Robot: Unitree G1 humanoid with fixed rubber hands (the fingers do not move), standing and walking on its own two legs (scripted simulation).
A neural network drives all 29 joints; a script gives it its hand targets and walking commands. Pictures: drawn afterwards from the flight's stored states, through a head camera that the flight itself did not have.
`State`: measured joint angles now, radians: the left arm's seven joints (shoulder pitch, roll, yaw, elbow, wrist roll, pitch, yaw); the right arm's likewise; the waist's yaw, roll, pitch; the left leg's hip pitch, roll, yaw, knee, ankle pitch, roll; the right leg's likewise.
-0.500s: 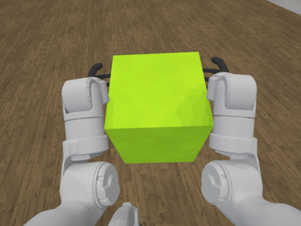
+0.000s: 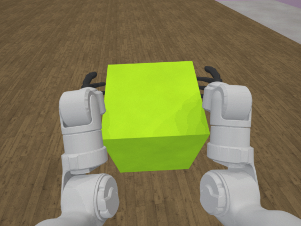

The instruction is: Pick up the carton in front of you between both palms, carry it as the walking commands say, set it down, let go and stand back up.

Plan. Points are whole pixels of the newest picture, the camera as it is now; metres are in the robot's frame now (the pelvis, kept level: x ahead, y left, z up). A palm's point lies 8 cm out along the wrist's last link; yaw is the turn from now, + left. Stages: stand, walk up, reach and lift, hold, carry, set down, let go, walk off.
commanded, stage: carry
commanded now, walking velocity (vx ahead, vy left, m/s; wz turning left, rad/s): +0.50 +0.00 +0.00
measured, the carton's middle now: (152, 122) +0.38 +0.02 +0.12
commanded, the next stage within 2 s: none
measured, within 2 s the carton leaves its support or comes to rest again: neither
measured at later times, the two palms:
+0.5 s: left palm (96, 79) +0.59 +0.22 +0.12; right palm (174, 79) +0.59 -0.06 +0.13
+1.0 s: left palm (101, 50) +0.88 +0.25 +0.11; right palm (160, 48) +0.88 -0.03 +0.12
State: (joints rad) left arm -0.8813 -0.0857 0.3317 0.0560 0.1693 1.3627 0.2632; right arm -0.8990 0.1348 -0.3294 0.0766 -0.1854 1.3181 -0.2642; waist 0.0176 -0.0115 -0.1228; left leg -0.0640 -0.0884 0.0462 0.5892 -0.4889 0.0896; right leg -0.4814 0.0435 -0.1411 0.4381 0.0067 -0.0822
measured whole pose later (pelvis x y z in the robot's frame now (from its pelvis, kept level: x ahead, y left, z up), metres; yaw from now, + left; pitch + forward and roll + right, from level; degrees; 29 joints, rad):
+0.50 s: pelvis +0.29 +0.08 +0.02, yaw -3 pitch +6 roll -1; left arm -0.38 -0.19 0.21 -0.14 0.19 1.22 0.21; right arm -0.40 0.20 -0.12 -0.12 -0.19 1.20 -0.24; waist -0.01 0.01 -0.13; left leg -0.33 0.07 0.17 0.44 -0.20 0.02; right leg -0.35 -0.03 -0.08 0.75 -0.50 0.01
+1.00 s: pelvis +0.62 +0.12 +0.00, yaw -2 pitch +2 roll +1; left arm -0.22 -0.14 0.07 -0.28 0.12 1.28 0.22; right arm -0.23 0.15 -0.06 -0.28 -0.14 1.27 -0.21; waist 0.02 -0.03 -0.17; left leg -0.49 0.08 0.21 0.52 -0.11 0.02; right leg 0.06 -0.10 -0.14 0.42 -0.49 0.06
